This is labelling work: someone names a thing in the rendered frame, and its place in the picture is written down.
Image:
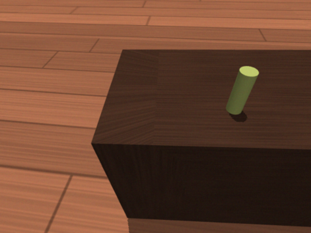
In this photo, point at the can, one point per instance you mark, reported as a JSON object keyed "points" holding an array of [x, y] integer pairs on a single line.
{"points": [[242, 87]]}

